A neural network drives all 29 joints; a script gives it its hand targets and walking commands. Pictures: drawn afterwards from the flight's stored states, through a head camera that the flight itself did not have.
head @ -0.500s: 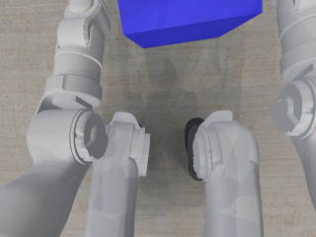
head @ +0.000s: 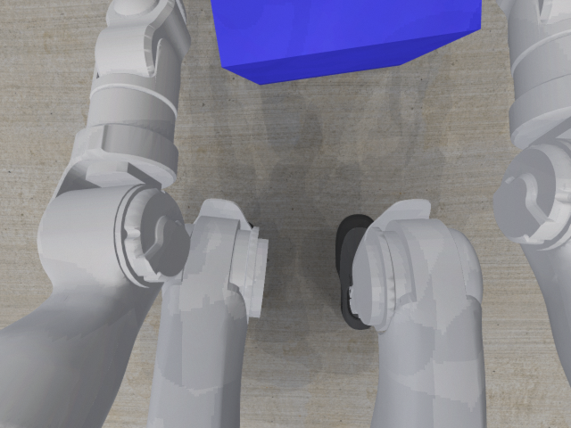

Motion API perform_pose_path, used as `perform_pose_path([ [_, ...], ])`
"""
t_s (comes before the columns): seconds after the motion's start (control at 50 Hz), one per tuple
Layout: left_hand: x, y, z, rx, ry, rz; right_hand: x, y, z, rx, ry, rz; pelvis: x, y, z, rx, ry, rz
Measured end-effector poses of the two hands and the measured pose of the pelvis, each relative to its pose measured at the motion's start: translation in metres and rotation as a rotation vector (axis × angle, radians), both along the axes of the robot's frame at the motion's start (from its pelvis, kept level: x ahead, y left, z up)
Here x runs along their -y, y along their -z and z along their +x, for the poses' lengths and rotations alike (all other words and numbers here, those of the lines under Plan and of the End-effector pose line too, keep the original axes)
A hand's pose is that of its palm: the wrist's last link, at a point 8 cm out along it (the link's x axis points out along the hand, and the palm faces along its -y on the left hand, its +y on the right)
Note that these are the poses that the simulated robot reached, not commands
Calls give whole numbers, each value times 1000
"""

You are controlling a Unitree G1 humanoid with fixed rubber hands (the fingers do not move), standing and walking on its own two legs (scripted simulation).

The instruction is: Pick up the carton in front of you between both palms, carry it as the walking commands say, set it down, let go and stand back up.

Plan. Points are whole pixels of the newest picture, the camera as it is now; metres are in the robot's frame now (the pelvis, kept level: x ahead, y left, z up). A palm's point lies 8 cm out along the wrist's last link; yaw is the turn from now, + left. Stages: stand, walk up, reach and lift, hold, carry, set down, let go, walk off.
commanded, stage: set down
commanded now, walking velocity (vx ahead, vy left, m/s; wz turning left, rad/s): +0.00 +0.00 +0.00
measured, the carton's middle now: out of the picture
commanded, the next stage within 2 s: let go in 1.28 s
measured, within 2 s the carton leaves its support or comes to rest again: neither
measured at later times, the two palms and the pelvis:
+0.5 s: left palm out of the picture +0.57 +0.14 -0.08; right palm out of the picture +0.59 -0.23 -0.08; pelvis +0.00 +0.00 +0.03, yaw +1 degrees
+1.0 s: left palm out of the picture +0.57 +0.15 +0.07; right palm out of the picture +0.59 -0.25 +0.07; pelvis +0.01 +0.00 +0.17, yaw +0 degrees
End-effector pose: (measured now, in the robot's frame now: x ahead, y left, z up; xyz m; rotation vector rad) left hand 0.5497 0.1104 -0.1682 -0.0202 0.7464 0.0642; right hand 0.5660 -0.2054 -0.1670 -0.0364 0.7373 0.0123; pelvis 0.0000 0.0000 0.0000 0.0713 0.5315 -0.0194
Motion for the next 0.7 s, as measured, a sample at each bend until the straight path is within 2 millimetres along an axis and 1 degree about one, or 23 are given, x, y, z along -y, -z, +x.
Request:
perform_pose_path([
  [0.06, -5, 7, -2, -13, 1, 43, 2, 9, -3, -17, 16, -22, 0, 0, 2, -6, 1, 1],
  [0.1, -14, 11, -3, -20, -22, 68, 8, 16, -5, -28, 44, -48, 0, 0, 3, -14, 0, 2],
  [0.14, -25, 13, -1, -19, -47, 83, 16, 18, -4, -25, 69, -71, 0, 1, 4, -22, -5, 0],
  [0.2, -39, 10, 3, -1, -70, 92, 26, 14, 2, 1, 92, -89, -1, 2, 3, -28, -12, -6],
  [0.28, -44, -1, 9, 33, -82, 85, 29, 1, 13, 41, 94, -84, -2, 3, 1, -27, -16, -7],
  [0.36, -40, -22, 14, 72, -90, 75, 25, -23, 22, 81, 75, -75, -2, 0, -1, -31, -17, -6],
  [0.42, -35, -47, 16, 100, -93, 72, 22, -48, 25, 104, 66, -74, -2, -10, -3, -41, -17, -7],
  [0.5, -30, -85, 16, 103, -98, 74, 23, -86, 24, 98, 68, -76, -2, -34, -4, -77, -16, -7],
  [0.58, -29, -118, 16, 87, -104, 79, 27, -120, 22, 78, 72, -73, -2, -61, -4, -136, -13, -5],
  [0.64, -30, -138, 15, 84, -104, 83, 29, -141, 20, 74, 70, -71, -1, -79, -3, -176, -10, -3],
  [0.7, -32, -155, 14, 85, -105, 86, 31, -157, 19, 75, 67, -71, -1, -95, -3, -207, -7, -1],
])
